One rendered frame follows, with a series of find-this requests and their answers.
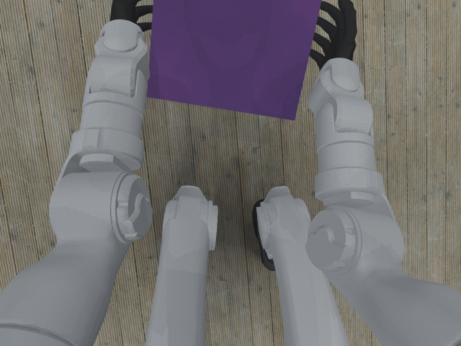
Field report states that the right robot thigh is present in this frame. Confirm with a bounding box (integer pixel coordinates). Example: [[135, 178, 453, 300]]
[[256, 195, 350, 346]]

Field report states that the robot left hand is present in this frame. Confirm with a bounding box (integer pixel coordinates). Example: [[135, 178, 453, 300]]
[[110, 0, 153, 32]]

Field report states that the right robot forearm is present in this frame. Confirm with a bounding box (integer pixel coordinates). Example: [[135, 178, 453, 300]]
[[308, 58, 398, 226]]

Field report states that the robot left upper arm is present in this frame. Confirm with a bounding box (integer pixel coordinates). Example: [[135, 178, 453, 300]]
[[0, 171, 153, 346]]

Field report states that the left robot forearm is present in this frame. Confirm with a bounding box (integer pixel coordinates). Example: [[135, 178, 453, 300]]
[[49, 19, 150, 229]]

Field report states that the robot right upper arm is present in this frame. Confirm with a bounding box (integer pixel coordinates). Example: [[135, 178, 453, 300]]
[[305, 205, 461, 346]]

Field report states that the robot right foot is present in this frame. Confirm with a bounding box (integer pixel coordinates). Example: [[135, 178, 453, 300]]
[[252, 199, 275, 271]]

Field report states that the robot right hand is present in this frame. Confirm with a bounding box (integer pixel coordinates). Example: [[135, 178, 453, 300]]
[[310, 0, 357, 71]]

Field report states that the carton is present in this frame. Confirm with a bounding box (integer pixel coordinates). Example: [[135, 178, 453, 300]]
[[147, 0, 322, 120]]

